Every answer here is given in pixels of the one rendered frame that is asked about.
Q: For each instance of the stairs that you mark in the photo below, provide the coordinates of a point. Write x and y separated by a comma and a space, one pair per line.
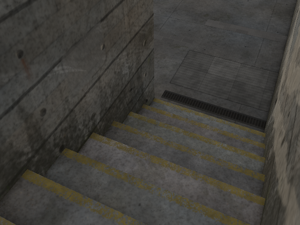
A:
165, 165

